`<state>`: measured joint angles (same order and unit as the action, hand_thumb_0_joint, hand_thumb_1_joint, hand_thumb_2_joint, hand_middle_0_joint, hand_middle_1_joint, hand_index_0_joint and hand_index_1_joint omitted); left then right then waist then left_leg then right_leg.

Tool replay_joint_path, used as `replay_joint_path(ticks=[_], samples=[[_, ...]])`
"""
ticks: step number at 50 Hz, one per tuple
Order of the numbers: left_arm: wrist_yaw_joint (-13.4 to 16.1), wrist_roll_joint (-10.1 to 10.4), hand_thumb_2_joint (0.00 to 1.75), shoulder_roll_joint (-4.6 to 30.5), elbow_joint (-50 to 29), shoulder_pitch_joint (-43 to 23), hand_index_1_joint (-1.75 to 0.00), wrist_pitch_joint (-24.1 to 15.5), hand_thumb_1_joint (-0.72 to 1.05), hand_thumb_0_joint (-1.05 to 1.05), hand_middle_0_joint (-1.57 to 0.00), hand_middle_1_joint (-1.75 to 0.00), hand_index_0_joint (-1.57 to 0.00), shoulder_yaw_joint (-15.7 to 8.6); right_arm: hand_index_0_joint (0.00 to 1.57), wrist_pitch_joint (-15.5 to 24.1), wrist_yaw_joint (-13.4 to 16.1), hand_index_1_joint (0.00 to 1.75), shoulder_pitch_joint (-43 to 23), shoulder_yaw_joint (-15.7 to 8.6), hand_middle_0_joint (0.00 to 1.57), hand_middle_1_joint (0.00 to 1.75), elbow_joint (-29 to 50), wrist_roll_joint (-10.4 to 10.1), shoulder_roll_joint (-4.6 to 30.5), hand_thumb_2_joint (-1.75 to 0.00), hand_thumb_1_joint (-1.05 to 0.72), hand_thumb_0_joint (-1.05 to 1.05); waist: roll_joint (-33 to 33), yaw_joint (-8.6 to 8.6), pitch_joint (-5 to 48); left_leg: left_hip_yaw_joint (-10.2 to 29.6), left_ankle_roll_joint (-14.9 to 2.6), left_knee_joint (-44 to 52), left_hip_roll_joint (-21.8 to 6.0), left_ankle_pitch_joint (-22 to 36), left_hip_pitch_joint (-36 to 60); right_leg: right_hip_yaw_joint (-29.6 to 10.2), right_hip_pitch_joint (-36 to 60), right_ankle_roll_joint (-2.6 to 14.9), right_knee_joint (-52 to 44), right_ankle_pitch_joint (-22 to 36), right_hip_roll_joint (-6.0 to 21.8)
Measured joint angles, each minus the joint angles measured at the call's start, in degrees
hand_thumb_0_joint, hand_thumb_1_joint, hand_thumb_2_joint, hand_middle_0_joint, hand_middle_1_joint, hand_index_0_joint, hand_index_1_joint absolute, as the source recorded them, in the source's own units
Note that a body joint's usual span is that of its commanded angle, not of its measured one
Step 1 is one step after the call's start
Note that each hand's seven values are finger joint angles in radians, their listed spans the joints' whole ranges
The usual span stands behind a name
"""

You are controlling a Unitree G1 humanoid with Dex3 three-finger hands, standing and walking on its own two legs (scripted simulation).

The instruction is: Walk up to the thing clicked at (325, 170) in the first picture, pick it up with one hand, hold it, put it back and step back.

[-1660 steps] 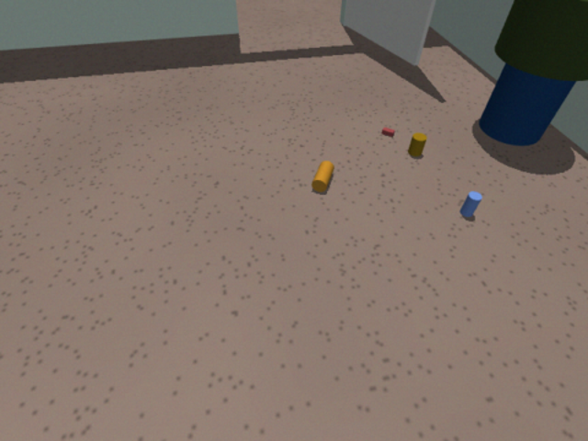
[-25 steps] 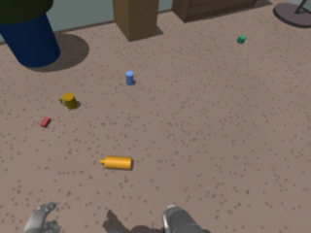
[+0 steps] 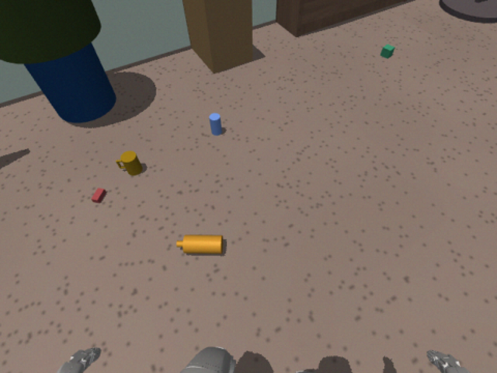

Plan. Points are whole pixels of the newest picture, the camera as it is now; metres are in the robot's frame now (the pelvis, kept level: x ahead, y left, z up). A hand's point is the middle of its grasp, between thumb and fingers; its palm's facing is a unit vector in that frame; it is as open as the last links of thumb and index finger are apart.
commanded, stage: walk up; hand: left
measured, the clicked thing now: (199, 244) +0.65 +0.27 -0.72
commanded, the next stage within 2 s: stand in 1.34 s
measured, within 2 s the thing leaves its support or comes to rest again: neither
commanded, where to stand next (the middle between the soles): +0.28 +0.00 m, yaw +1 degrees
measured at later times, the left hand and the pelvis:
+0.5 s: hand out of the picture -0.06 +0.25 -0.15, palm faces +0.05 -0.93 -0.37, open 7.4 cm; pelvis -0.10 -0.02 +0.00, yaw +2 degrees
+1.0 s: hand out of the picture -0.02 +0.25 -0.14, palm faces +0.08 -0.93 -0.35, open 7.4 cm; pelvis -0.08 -0.01 +0.01, yaw +4 degrees
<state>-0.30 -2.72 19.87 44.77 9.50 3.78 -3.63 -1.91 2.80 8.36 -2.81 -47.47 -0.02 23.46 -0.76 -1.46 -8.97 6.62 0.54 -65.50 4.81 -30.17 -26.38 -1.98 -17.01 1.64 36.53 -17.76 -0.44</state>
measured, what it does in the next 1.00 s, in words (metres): steps on the spot: left foot, then right foot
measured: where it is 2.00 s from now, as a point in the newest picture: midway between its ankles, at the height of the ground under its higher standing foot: outside the picture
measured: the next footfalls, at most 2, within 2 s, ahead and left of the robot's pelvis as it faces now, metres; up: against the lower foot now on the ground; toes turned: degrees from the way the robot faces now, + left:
left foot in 0.14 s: -0.04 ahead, +0.11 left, +0.00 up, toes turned +0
right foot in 0.40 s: -0.05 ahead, -0.15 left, +0.00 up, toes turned +5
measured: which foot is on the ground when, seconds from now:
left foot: up 0.00-0.12, down 0.14-1.00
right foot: down 0.00-0.18, up 0.20-0.38, down 0.40-1.00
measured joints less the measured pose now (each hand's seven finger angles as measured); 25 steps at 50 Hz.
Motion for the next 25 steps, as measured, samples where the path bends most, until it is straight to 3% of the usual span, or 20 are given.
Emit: replay_joint_path(ticks=[5,8,12,14,17,19,21,25], samples=[[0.4,0.0,0.90,0.3,-2.5,-1.4,-0.30,-1.0,0.90,0.01,-0.21,-0.30,-0.21,0.1,0.20,0.6,-0.7,0.30,2.6,0.2,0.20,0.30,-1.2,1.0,-0.5,-0.89,-0.90,0.01,0.7,0.60,0.2,-3.9,-0.19,17.4,-2.4,0.7,8.1,2.8,-2.9,-0.10,1.9,1.0,0.9],[0.2,0.7,0.90,1.5,-2.2,-2.1,-0.30,-0.9,0.90,0.01,-0.21,-0.30,-0.21,0.3,0.20,1.2,-1.1,0.30,3.1,-0.1,0.20,0.30,-2.9,1.8,-1.8,-0.89,-0.90,0.01,3.2,0.65,-0.6,-6.1,-1.56,28.1,-1.7,9.5,12.6,2.9,-4.8,-0.79,5.3,0.5,2.6],[0.0,1.2,0.90,1.7,1.6,-1.0,-0.30,0.1,0.90,0.01,-0.21,-0.30,-0.20,-0.1,0.21,1.8,-2.2,0.30,4.2,0.6,0.20,0.30,-4.0,2.6,-3.0,-0.89,-0.90,0.01,3.3,1.17,0.8,-5.6,-2.23,28.4,-3.1,10.9,11.8,-1.4,-6.8,-0.73,15.2,-10.9,-1.6],[-0.2,1.7,0.90,2.2,3.0,-0.1,-0.30,-0.1,0.90,0.01,-0.21,-0.30,-0.20,-0.4,0.21,2.2,-2.1,0.30,4.5,1.0,0.20,0.30,-4.4,2.7,-3.5,-0.89,-0.90,0.01,3.3,1.05,1.5,-5.4,-1.81,29.7,-4.1,12.2,11.7,-2.8,-6.2,-0.54,18.4,-11.1,-2.7],[-0.8,1.7,0.90,2.6,4.8,1.9,-0.30,-0.9,0.90,0.01,-0.21,-0.30,-0.20,-0.6,0.21,2.4,-2.4,0.30,4.1,0.9,0.20,0.30,-4.4,2.9,-3.5,-0.89,-0.90,0.01,2.9,0.74,2.6,-5.6,-1.29,30.6,-5.3,13.4,11.1,-2.0,-1.3,-0.91,11.6,-11.4,-1.4],[-0.9,1.6,0.90,2.7,6.3,3.2,-0.30,-1.7,0.90,0.01,-0.21,-0.30,-0.20,-0.5,0.21,2.2,-2.7,0.30,3.6,0.7,0.20,0.30,-4.0,3.0,-3.1,-0.89,-0.90,0.01,2.4,0.51,3.2,-6.0,-0.82,29.7,-6.1,13.3,10.2,-1.0,3.7,-0.91,1.7,-9.3,-0.4],[-0.4,1.2,0.90,1.9,8.4,3.5,-0.30,-2.8,0.90,0.01,-0.21,-0.30,-0.20,-0.5,0.21,1.7,-2.8,0.30,2.7,0.4,0.20,0.30,-3.9,2.5,-2.2,-0.89,-0.90,0.01,-0.1,0.62,2.7,-5.0,-0.38,27.2,-7.9,12.5,9.3,0.1,6.5,-1.52,-4.3,-0.6,-1.9],[-0.4,0.6,0.90,1.0,10.2,5.0,-0.30,-3.9,0.90,0.01,-0.21,-0.30,-0.20,0.4,0.20,0.9,-2.9,0.30,2.9,0.0,0.20,0.30,-5.2,1.5,-1.7,-0.89,-0.90,0.01,-0.8,-0.24,4.4,-1.9,-0.91,21.8,-4.9,3.6,8.0,0.2,5.9,-1.09,-3.9,-0.1,-1.4]])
